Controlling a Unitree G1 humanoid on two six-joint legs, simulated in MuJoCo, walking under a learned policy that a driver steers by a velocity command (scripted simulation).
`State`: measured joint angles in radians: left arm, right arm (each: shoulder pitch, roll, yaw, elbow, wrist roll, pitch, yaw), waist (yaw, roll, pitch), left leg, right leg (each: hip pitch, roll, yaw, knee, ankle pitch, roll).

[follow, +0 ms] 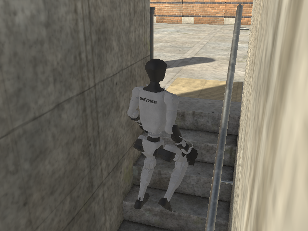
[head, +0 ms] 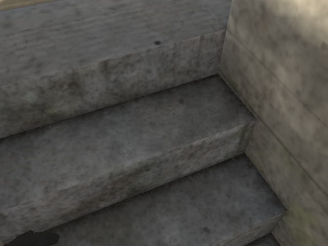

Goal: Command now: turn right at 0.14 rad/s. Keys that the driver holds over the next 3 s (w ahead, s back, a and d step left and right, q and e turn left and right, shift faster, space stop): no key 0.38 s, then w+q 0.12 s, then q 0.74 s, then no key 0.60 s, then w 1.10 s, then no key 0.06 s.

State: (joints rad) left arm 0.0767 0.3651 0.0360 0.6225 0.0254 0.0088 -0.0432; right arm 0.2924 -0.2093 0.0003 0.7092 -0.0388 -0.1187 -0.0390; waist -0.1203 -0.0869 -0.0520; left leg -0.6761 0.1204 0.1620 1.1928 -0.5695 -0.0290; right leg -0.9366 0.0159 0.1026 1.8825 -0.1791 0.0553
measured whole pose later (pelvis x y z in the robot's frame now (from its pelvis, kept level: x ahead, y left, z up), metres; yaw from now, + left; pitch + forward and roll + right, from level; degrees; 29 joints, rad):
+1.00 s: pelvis +0.08 +0.02 +0.05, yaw +14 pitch +8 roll +4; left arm -0.01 0.28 0.03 0.71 0.00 0.03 0.01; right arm 0.41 -0.19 0.01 0.96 -0.02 -0.05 0.08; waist -0.09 -0.08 -0.11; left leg -0.59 -0.11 -0.03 0.91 -0.46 0.01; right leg -1.05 -0.01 0.11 1.79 -0.30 0.03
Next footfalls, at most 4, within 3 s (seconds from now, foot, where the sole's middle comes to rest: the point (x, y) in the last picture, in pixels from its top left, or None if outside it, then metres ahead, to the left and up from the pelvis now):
0.16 right None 0.00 -0.17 -0.86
0.76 left None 0.10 0.15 -0.67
1.24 right None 0.21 -0.10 -0.67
1.58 left None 0.17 0.13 -0.67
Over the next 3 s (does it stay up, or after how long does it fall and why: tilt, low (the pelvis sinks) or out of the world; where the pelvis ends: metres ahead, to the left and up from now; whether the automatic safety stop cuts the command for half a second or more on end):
stays up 0.54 0.05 0.32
